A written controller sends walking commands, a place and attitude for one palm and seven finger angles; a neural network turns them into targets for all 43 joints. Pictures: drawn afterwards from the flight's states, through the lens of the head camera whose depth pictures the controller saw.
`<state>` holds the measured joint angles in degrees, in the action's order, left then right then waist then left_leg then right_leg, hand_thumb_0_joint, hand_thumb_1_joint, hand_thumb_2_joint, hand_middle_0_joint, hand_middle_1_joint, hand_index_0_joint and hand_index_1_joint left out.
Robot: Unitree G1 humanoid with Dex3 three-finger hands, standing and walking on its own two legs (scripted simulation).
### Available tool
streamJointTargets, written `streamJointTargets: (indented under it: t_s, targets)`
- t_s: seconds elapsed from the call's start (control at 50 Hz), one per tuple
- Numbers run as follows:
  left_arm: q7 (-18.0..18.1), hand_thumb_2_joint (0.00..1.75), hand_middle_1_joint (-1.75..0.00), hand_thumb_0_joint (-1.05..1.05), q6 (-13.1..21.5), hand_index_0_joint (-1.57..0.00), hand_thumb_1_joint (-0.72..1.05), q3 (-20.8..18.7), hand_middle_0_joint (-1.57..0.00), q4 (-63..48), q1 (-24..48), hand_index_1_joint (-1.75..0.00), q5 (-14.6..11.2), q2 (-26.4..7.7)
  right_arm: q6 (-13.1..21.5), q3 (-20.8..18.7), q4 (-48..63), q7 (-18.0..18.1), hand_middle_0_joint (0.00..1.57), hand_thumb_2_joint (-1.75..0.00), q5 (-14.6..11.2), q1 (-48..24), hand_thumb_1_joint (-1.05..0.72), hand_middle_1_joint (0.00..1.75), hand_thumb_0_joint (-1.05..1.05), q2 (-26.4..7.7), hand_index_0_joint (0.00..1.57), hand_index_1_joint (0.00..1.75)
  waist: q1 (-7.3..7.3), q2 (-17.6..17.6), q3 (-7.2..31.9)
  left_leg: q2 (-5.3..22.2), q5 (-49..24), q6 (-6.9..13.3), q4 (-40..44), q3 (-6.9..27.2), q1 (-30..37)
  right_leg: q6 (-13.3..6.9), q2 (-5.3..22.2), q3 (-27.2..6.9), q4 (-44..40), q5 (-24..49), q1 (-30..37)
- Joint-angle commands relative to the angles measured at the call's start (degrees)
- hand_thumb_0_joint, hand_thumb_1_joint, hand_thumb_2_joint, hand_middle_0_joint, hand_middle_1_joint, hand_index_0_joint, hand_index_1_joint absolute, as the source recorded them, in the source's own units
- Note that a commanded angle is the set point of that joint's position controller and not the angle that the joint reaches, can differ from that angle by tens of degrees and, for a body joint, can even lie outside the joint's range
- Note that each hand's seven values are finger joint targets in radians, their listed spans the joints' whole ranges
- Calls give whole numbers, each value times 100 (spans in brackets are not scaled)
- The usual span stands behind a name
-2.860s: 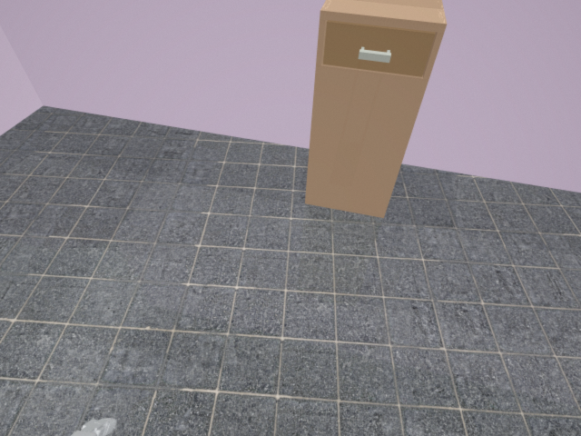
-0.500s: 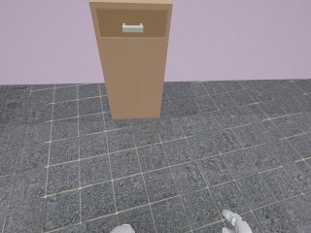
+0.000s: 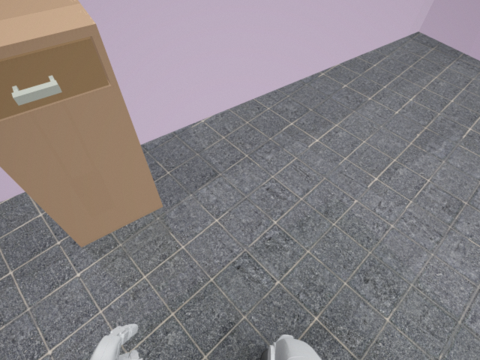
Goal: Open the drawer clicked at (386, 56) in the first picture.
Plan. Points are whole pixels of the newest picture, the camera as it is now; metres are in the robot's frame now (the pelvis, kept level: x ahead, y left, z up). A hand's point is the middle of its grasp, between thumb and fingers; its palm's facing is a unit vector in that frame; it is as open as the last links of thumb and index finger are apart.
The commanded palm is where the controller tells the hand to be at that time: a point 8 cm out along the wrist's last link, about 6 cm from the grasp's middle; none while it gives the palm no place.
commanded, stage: walk to a spot facing it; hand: left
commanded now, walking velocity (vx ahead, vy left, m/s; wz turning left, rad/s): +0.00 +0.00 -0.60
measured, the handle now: (35, 88) +0.73 +0.52 +0.02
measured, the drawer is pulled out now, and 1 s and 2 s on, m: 0.00 0.00 0.00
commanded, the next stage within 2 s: turn to face it in 1.62 s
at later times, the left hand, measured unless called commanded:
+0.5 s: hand (122, 354) +0.16 +0.22 -0.17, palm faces -0.16 -0.97 -0.20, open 7.4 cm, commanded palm none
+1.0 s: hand (182, 303) +0.24 +0.12 -0.15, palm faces -0.53 -0.80 -0.27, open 7.4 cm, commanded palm none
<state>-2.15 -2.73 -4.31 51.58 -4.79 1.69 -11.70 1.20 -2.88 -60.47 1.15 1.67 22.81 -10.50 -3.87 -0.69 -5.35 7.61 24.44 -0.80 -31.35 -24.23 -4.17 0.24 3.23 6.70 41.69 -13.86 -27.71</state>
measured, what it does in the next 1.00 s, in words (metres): steps on the spot, turning right: right foot, then left foot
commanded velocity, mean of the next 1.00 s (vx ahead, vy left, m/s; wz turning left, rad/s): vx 0.02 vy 0.00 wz -0.60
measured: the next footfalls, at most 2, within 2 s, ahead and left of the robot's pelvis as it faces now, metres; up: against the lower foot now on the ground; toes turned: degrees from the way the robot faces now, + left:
right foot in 0.04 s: +0.12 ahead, -0.10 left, +0.00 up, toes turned -8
left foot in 0.44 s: +0.12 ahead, +0.14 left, +0.00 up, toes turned -10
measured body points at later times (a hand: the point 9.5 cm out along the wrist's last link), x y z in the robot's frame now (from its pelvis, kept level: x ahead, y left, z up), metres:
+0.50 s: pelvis +0.04 +0.04 +0.00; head +0.08 +0.06 +0.45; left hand +0.17 +0.28 -0.16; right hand +0.11 -0.23 -0.11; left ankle +0.08 +0.14 -0.73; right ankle +0.07 -0.09 -0.71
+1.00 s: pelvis +0.03 +0.01 +0.00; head +0.05 -0.03 +0.44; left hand +0.27 +0.16 -0.12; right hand -0.11 -0.21 -0.16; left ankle +0.07 +0.15 -0.68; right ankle -0.02 -0.07 -0.73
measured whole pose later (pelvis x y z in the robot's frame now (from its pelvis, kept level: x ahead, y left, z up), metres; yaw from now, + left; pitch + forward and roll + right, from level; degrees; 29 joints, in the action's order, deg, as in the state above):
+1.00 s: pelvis +0.03 +0.01 +0.00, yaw -35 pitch +0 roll +0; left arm -0.4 -1.3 -4.1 51.1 -7.8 0.8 -11.8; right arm -3.9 -4.4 -55.2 1.1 1.1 15.4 -14.1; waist -1.8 3.3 -5.0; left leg 9.5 30.1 -3.9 -58.0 -8.9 -21.9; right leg -2.5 0.2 4.9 36.4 -18.7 -17.6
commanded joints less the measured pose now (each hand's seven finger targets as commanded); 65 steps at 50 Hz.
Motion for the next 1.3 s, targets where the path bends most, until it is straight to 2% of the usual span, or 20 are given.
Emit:
streamJointTargets:
  t_s: [0.0, 0.02, 0.04, 0.14, 0.32, 0.38, 0.4, 0.44, 0.46, 0.52, 0.56, 0.72, 0.82, 0.86, 0.88, 0.9, 0.92, 1.0, 1.16, 1.28]
  targets:
    - [130, 90, -30, 0, 362, -20, 90, -236, -20, -41, -1465, -30, 44, -1143, 55, -183, 625, -73, 20, -90, -121, 2, -90, 30, 0, -898, 20, 30, 935, -537, 1473, 897, -2790, -71, -2811, 448, -1558, -590, 744, -1127, -1285, 2174, 3214]
    - [221, 90, -30, 0, 391, -20, 90, -359, -20, 39, -1861, -30, -70, -1733, 21, -114, 867, -60, 20, -90, -135, -2, -90, 30, 0, -564, 20, 30, 920, -1611, 1912, -170, 1170, -447, -4688, 954, -3000, -1403, 2229, -3386, -1436, 5127, 3826]
    - [318, 90, -30, 0, 325, -20, 90, -355, -20, 22, -1823, -30, -172, -1706, -45, -117, 948, 38, 20, -90, -165, -350, -90, 30, 0, -716, 20, 30, 963, -933, 1990, 7, 1209, -331, -4758, 2020, -2945, -1641, 2188, -2908, -1593, 4983, 3586]
    - [387, 90, -30, 0, 245, -20, 90, -177, -20, -402, -195, -30, -84, -998, -300, -118, 797, 26, 20, -90, -40, -436, -90, 30, 0, -530, 20, 30, 210, -356, 771, 165, -68, -419, -3795, 2179, -2373, -1035, 1115, -1839, -2285, 1988, 1107]
    - [273, 90, -30, 0, 151, -20, 90, -255, -20, -365, -559, -30, -3, -1115, -222, -113, 1214, 29, 20, -90, -107, -1052, -90, 30, 0, -494, 20, 30, 443, -875, 950, -435, 35, -322, -1463, 2110, -1773, -1053, 754, -2545, -2127, 1141, 1108]
    - [263, 90, -30, 0, 92, -20, 90, -277, -20, -450, -423, -30, -44, -1105, -155, -117, 1176, 79, 20, -90, -143, -772, -90, 30, 0, -542, 20, 30, 268, -889, 1121, -600, -511, -245, -154, 2084, -956, -794, 573, -2686, -1796, 1294, 936]
    - [254, 90, -30, 0, 69, -20, 90, -249, -20, -493, -364, -30, -81, -1008, -108, -148, 1124, 112, 20, -90, -149, -576, -90, 30, 0, -666, 20, 30, 157, -689, 1182, -469, -897, -201, 632, 2106, -217, -533, 341, -2489, -1476, 1113, 522]
    - [162, 90, -30, 0, 58, -20, 90, -157, -20, -694, -476, -30, -118, -517, -71, -299, 1302, 109, 20, -90, -55, -680, -90, 30, 0, -1540, 20, 30, 162, 1980, 883, 1892, -1204, 545, 1867, 4438, 245, 139, -795, -1030, 864, -1807, -1160]
    - [145, 90, -30, 0, 33, -20, 90, -229, -20, -629, -464, -30, -26, -763, -107, -266, 1395, 103, 20, -90, -29, -947, -90, 30, 0, -1537, 20, 30, 207, 1324, 611, 2174, -1415, 874, 1813, 4323, -460, 200, -446, -1133, 1887, -1768, -995]
    - [47, 90, -30, 0, -43, -20, 90, -353, -20, -275, -992, -30, 17, -823, -44, -95, 1609, 138, 20, -90, -50, -1827, -90, 30, 0, -953, 20, 30, 666, 1100, 377, 1103, -1788, 487, 1607, 2726, -971, 336, -309, -954, 2942, -770, -759]
    - [36, 90, -30, 0, -50, -20, 90, -294, -20, -240, -967, -30, -10, -671, -23, -114, 1480, 133, 20, -90, -37, -1495, -90, 30, 0, -908, 20, 30, 542, 995, 484, 953, -2839, 538, 1338, 2221, -430, 421, -279, -835, 3090, -613, -870]
    - [26, 90, -30, 0, -58, -20, 90, -148, -20, -433, -245, -30, -54, -455, -75, -289, 1067, 59, 20, -90, -27, -649, -90, 30, 0, -1096, 20, 30, 98, 1110, 493, 1371, -3545, 815, 1058, 1765, 302, 451, 55, -293, 1186, -1053, -460]
    - [53, 90, -30, 0, 42, -20, 90, -116, -20, -423, -340, -30, -55, -420, -107, -386, 951, -11, 20, -90, -10, -684, -90, 30, 0, -1248, 20, 30, 146, 1442, 656, 1484, -3674, 640, 547, 1456, 101, 219, -151, -8, -128, -969, 450]
    - [85, 90, -30, 0, 125, -20, 90, -161, -20, -310, -760, -30, -47, -560, -113, -385, 966, -32, 20, -90, -42, -754, -90, 30, 0, -1252, 20, 30, 443, 1076, 901, 1329, -3461, 265, -316, 1096, -249, 82, -200, 44, -1307, 118, 1447]
    - [140, 90, -30, 0, 214, -20, 90, -229, -20, -196, -1186, -30, -14, -997, -128, -348, 1015, -71, 20, -90, -98, -639, -90, 30, 0, -1075, 20, 30, 645, 66, 1276, 1078, -2650, -76, -1443, 905, -1155, -202, 410, -766, -1850, 1298, 2675]
    - [242, 90, -30, 0, 261, -20, 90, -370, -20, -87, -1568, -30, 7, -1664, -145, -195, 1337, -94, 20, -90, -95, -932, -90, 30, 0, -568, 20, 30, 859, -1743, 1250, 147, 969, -403, -2833, 949, -2926, -815, 1860, -2861, -1945, 3665, 3386]
    - [309, 90, -30, 0, 219, -20, 90, -386, -20, -24, -1787, -30, -109, -1724, -234, -173, 1462, -7, 20, -90, -94, -1205, -90, 30, 0, -672, 20, 30, 972, -1437, 1324, 73, 1319, -367, -3531, 1870, -3064, -1262, 2141, -2866, -1900, 4130, 3063]
    - [334, 90, -30, 0, 209, -20, 90, -223, -20, -304, -653, -30, -106, -1071, -298, -210, 1243, -74, 20, -90, -2, -1297, -90, 30, 0, -840, 20, 30, 545, -830, 549, 210, -107, -421, -3534, 2218, -3105, -966, 1178, -2156, -2547, 609, 2040]
    - [217, 90, -30, 0, 391, -20, 90, -211, -20, -149, -971, -30, -56, -1184, -179, -204, 1251, -172, 20, -90, 12, -1383, -90, 30, 0, -763, 20, 30, 577, -636, 368, -81, -492, -469, -2258, 2093, -2905, -1065, 897, -2433, -2893, -716, 1912]
    - [217, 90, -30, 0, 402, -20, 90, -221, -20, -81, -1069, -30, -40, -1196, -11, -152, 1386, -145, 20, -90, -60, -1547, -90, 30, 0, -708, 20, 30, 633, -849, 399, -369, -221, -332, -944, 2108, -2143, -1119, 883, -2765, -2612, -128, 1798]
